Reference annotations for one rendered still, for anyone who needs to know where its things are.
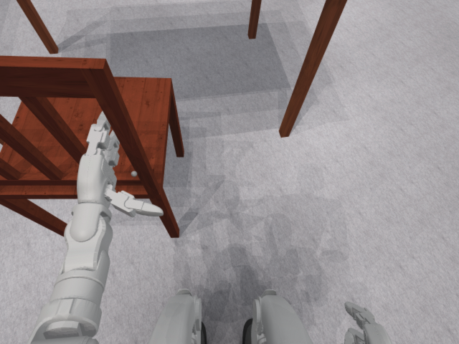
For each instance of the robot thigh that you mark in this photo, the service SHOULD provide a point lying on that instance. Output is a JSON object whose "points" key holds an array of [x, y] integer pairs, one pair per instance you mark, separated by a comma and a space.
{"points": [[274, 317], [181, 317]]}

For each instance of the chair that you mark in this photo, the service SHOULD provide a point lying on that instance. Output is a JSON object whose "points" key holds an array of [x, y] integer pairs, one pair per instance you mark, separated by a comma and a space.
{"points": [[61, 97]]}

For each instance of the left robot hand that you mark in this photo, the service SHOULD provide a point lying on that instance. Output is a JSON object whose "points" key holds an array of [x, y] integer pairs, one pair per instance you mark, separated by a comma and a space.
{"points": [[96, 170]]}

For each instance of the robot right thigh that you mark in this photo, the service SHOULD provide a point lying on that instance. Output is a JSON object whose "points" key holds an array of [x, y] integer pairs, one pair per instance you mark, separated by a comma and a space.
{"points": [[274, 317]]}

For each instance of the robot left thigh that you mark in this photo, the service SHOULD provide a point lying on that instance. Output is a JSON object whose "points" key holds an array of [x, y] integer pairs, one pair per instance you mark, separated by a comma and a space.
{"points": [[181, 317]]}

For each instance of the right robot hand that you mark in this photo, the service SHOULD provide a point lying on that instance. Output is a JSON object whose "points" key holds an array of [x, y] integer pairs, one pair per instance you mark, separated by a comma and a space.
{"points": [[374, 333]]}

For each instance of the robot left forearm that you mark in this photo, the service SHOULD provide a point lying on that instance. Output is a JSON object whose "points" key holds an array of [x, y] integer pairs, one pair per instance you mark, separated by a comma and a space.
{"points": [[74, 307]]}

